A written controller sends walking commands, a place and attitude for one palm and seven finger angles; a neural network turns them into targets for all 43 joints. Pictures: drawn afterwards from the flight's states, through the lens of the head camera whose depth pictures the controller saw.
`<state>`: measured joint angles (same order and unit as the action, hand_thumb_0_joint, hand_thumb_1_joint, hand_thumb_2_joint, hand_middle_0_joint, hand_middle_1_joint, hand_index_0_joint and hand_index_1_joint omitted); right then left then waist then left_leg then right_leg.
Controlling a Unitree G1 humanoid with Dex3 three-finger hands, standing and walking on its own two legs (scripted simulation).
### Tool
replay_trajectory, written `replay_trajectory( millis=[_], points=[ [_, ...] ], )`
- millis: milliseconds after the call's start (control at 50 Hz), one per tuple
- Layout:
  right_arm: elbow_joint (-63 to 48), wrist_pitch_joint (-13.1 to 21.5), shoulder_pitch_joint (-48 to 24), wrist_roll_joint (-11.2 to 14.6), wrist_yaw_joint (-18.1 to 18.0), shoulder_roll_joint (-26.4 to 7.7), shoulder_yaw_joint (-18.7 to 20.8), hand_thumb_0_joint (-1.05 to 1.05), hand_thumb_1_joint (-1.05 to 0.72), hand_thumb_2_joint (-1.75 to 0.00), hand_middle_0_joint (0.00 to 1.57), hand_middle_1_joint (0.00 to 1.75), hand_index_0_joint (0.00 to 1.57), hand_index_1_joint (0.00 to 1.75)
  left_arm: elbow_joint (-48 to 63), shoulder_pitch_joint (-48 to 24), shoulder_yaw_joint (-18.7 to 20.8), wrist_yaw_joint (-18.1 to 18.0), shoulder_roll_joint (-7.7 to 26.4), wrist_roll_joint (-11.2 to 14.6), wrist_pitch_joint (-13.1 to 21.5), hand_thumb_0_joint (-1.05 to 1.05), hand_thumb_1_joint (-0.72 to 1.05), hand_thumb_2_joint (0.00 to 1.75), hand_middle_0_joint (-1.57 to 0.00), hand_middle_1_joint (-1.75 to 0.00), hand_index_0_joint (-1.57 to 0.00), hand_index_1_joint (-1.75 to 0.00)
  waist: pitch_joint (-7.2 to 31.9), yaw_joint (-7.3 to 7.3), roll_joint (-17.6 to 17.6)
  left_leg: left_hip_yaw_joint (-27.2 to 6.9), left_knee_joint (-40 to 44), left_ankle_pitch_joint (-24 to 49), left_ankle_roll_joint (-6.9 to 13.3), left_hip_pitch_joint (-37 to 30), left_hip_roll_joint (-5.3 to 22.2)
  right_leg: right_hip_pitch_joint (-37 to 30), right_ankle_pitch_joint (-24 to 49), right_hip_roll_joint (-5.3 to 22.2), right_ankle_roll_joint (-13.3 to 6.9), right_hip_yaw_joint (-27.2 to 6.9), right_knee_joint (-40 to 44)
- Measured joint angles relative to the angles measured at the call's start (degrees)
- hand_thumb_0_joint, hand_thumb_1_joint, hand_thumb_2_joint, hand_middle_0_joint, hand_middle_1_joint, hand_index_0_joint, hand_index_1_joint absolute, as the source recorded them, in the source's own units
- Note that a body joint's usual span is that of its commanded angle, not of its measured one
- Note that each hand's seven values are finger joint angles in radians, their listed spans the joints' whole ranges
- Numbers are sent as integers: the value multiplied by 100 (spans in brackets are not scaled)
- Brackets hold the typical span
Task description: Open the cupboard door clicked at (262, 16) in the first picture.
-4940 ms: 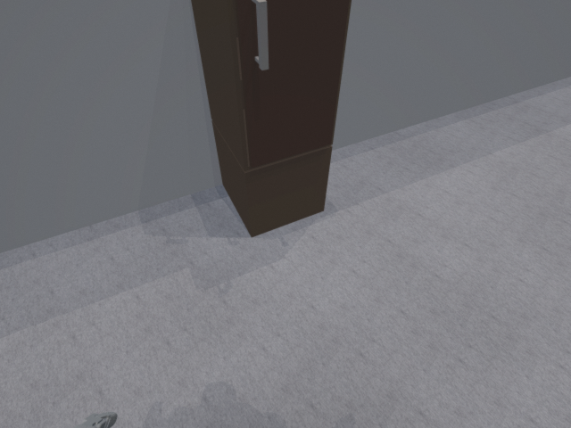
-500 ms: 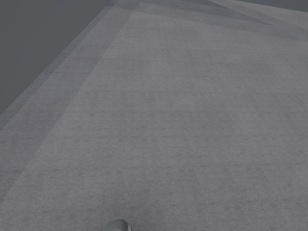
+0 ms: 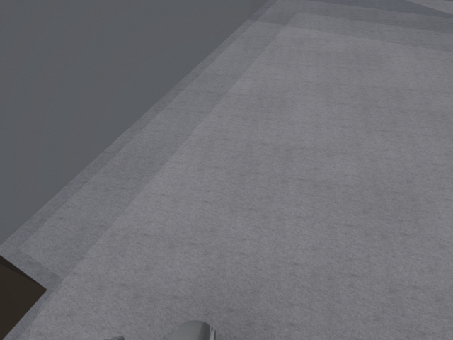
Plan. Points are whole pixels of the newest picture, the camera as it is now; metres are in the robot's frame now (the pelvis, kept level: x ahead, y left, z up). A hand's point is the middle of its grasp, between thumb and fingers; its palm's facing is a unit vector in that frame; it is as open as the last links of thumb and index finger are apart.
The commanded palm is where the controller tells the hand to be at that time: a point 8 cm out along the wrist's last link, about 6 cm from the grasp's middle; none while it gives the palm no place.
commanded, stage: turn to face it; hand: left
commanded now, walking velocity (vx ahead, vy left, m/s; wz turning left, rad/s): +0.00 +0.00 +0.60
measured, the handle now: out of the picture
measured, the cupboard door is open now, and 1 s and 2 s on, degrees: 0 0 0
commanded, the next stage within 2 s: take the last steps up to it in 1.76 s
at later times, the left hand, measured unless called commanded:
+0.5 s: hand out of the picture -0.01 +0.27 -0.17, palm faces +0.35 -0.90 -0.25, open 7.4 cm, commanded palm none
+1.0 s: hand out of the picture -0.02 +0.20 -0.13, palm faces +0.56 -0.77 -0.28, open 7.4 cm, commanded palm none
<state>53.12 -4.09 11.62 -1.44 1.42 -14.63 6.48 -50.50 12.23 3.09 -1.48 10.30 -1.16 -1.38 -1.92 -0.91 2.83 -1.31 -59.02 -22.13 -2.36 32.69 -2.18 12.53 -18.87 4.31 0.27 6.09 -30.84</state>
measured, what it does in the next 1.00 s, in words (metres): steps on the spot, turning left: left foot, then right foot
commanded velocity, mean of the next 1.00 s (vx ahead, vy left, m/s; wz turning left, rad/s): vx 0.00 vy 0.00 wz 0.60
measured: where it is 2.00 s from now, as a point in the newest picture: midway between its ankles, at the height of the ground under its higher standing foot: outside the picture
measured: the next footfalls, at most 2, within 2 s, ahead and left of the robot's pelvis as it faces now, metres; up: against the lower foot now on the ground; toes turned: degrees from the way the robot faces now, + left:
left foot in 0.30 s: +0.02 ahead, +0.14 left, +0.00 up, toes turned +18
right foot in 0.78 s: +0.09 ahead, -0.09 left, +0.00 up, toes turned +26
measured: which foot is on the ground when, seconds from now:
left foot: up 0.00-0.28, down 0.30-0.78, up 0.80-1.00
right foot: down 0.00-0.30, up 0.32-0.76, down 0.78-1.00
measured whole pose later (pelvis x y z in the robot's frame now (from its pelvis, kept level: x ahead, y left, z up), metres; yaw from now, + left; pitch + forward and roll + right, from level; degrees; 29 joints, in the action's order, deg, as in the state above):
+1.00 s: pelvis +0.00 -0.02 +0.01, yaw +36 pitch -2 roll +2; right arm 54.5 -4.7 13.9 -1.1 1.8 -16.0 6.0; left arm -49.3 11.2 1.4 -1.2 9.8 -0.8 -1.0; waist -3.8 -2.5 2.6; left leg -1.4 -67.7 -21.0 -4.7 29.7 0.6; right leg 10.3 -17.0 5.8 -0.3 8.5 -29.1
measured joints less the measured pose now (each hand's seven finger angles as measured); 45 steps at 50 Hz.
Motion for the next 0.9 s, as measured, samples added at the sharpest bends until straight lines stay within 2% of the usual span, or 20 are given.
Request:
replay_trajectory(
  millis=[40, 100, 160, 240, 280, 300, 320, 360, 400, 460, 540, 660, 720, 760, 780, 800, 840, 900],
  points=[
    [-25, 20, -26, 7, 18, -45, 1, 1, -91, -90, 20, 30, 19, 30, -49, 82, -27, 0, -15, -4, 22, 0, 90, 90, -20, -30, -20, -30, -57, -28, -67, 115, -459, 66, -93, 18, 132, -119, 43, 98, -1, 123, 129],
    [-33, 10, -85, 27, 24, -82, -24, 1, -91, -90, 20, 30, 19, 30, -71, 146, -73, 14, -34, -13, 67, 0, 90, 90, -20, -30, -20, -30, -190, -28, -162, 216, -350, 16, -185, -170, 312, -236, 38, 242, 19, 354, 187],
    [-8, -40, -211, 37, 28, -96, -76, 1, -91, -90, 20, 30, 19, 30, -61, 210, -104, 33, -41, -25, 82, 0, 90, 90, -20, -30, -20, -30, -320, 49, -230, 325, 202, -79, -203, -462, 432, -263, -36, 364, 63, 579, 102],
    [-39, -26, -432, 60, 45, -51, -168, 1, -91, -90, 19, 30, 19, 30, -104, 297, -78, 61, 43, -45, 38, 0, 90, 90, -21, -30, -20, -30, -448, 194, -345, 556, 1277, -150, -115, -982, 456, -204, -218, 534, 174, 846, -195],
    [-118, 42, -503, 62, 52, -18, -216, 1, -91, -90, 20, 30, 19, 30, -144, 360, -36, 78, 140, -26, 8, 0, 90, 90, -21, -30, -20, -30, -453, 234, -426, 687, 2036, 184, -36, -1340, 394, -116, -389, 654, 268, 971, -498],
    [-170, 106, -531, 52, 58, -10, -234, 1, -91, -90, 20, 30, 19, 30, -164, 399, -6, 89, 199, 0, -14, 0, 90, 90, -21, -30, -20, -30, -439, 246, -470, 709, 2363, 604, 89, -1482, 357, 27, -493, 741, 311, 982, -834],
    [-202, 177, -583, 53, 50, 34, -242, 1, -91, -90, 20, 30, 19, 30, -212, 369, 30, 97, 281, 28, -65, 0, 90, 90, -21, -30, -20, -30, -475, 252, -563, 699, 2266, 619, 239, -1424, 282, 257, -805, 778, 381, 779, -1384],
    [-248, 278, -631, 84, 31, 106, -292, 1, -91, -90, 20, 30, 19, 30, -281, 288, 85, 70, 407, 38, -212, 0, 90, 90, -20, -30, -20, -30, -509, 294, -628, 649, 2128, 395, 440, -1403, 244, 751, -1305, 586, 436, 264, -2513],
    [-278, 309, -597, 74, -24, 158, -327, 1, -91, -90, 20, 30, 20, 30, -321, 199, 139, 57, 475, 41, -282, 1, 90, 90, -20, -30, -20, -30, -457, 267, -592, 541, 2275, 379, 499, -1479, 241, 1120, -1214, 411, 471, 11, -3185],
    [-270, 298, -513, 55, -84, 194, -357, 1, -91, -90, 20, 30, 20, 30, -259, -3, 181, 92, 526, 36, -273, 1, 91, 90, -20, -30, -20, -30, -403, 206, -514, 340, 2640, 619, 489, -1613, 178, 1447, -699, 294, 503, -241, -3448],
    [-208, 271, -356, 48, -89, 217, -374, 1, -91, -90, 20, 30, 20, 30, -78, -260, 186, 108, 525, 32, -215, 1, 91, 90, -20, -30, -20, -30, -311, 146, -419, 72, 2989, 876, 519, -1689, 58, 1542, -333, 204, 538, -490, -3102],
    [-142, 224, -112, 17, -68, 247, -326, 1, -91, -90, 20, 30, 20, 30, 110, -531, 155, 76, 441, 49, -184, 0, 91, 90, -20, -30, -20, -30, -207, -19, -275, -303, 3102, 1029, 446, -1608, -78, 1243, -451, -9, 530, -631, -2187],
    [-109, 192, -1, 7, -68, 215, -284, 1, -91, -90, 20, 30, 20, 30, 190, -624, 104, 61, 361, 80, -144, 0, 91, 90, -20, -30, -20, -30, -198, -110, -168, -505, 3009, 1039, 357, -1497, -133, 921, -511, -172, 483, -628, -1494],
    [-82, 156, 73, 19, -68, 168, -244, 1, -91, -90, 20, 30, 20, 30, 254, -630, 57, 59, 297, 107, -83, 0, 91, 90, -20, -30, -20, -30, -174, -138, -85, -639, 2853, 1000, 270, -1377, -178, 571, -185, -274, 442, -583, -732],
    [-75, 140, 127, 41, -64, 146, -222, 1, -91, -90, 20, 30, 20, 30, 296, -598, 27, 60, 282, 105, -31, 0, 91, 90, -20, -30, -20, -30, -137, -131, -74, -690, 2704, 943, 217, -1283, -227, 346, 84, -277, 355, -554, -223],
    [-39, 118, 130, 64, -67, 103, -186, 1, -91, -90, 20, 30, 20, 30, 292, -588, 6, 48, 225, 77, 22, 0, 91, 90, -20, -30, -20, -30, -161, -118, 4, -715, 2372, 578, 162, -1157, -223, 302, 166, -305, 164, -488, -153],
    [12, 56, 171, 51, -69, 25, -124, 1, -91, -90, 20, 30, 20, 30, 287, -505, -83, 40, 124, 47, 43, 0, 91, 90, -20, -30, -20, -30, -163, -149, 78, -557, 1222, -239, 70, -783, -254, 237, 107, -231, -42, -321, -211],
    [76, -11, 229, 25, -17, -75, -60, 1, -91, -90, 20, 30, 20, 30, 238, -308, -137, 34, 10, 47, 17, 0, 90, 90, -20, -30, -20, -30, -120, -157, 75, -225, -282, -233, -49, -376, -119, 14, 130, -67, -80, -125, -6]
  ],
)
